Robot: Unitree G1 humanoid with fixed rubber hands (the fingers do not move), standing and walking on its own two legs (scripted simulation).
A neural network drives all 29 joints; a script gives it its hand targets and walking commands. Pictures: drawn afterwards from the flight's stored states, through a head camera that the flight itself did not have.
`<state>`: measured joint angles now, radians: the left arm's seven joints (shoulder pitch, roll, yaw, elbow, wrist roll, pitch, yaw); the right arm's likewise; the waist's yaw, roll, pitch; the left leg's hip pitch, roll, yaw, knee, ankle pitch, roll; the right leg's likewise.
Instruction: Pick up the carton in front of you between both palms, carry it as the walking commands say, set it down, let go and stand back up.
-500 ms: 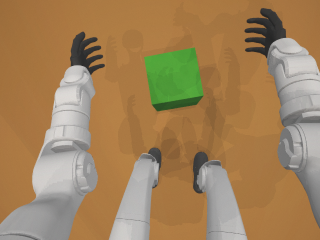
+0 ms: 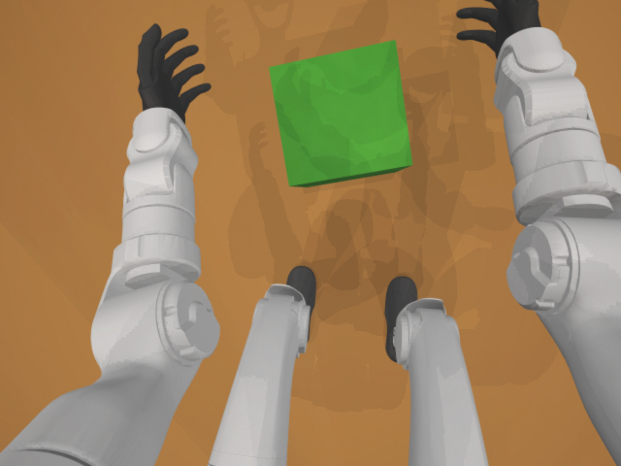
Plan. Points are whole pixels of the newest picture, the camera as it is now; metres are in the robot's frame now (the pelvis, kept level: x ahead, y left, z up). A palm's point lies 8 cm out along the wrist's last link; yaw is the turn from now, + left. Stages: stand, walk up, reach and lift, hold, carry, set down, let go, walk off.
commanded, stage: reach and lift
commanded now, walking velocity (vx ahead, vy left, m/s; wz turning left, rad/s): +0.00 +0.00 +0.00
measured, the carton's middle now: (342, 128) +0.51 +0.04 -0.49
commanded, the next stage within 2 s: none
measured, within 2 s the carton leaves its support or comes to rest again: leaves its support in 1.50 s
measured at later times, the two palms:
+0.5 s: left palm (233, 138) +0.47 +0.22 -0.37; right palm (452, 99) +0.54 -0.14 -0.37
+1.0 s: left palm (244, 141) +0.47 +0.22 -0.41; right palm (434, 104) +0.54 -0.12 -0.41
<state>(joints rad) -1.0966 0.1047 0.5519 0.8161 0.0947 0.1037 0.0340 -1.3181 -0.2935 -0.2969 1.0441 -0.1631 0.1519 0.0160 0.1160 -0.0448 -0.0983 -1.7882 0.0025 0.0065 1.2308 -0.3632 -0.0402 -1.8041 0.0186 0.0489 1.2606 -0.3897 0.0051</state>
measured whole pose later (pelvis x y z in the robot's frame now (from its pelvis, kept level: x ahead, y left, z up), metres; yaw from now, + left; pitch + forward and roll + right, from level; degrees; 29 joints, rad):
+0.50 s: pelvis -0.07 +0.00 -0.21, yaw +1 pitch +41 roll +3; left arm -1.48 0.27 0.29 1.04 -0.17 0.14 0.14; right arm -1.68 -0.50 0.04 1.23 0.17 0.17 -0.05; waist 0.12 0.00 0.32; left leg -2.23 -0.02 0.00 2.04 -0.52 -0.05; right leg -2.26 0.03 0.05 2.08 -0.54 0.01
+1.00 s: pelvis -0.06 +0.00 -0.24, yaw +1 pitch +36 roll +4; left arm -1.51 0.26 0.27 1.11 -0.19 0.07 0.14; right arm -1.70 -0.48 0.08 1.28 0.18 0.11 -0.05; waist 0.12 0.01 0.44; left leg -2.23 -0.03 0.01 2.18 -0.58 -0.05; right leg -2.25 0.03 0.06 2.23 -0.61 0.01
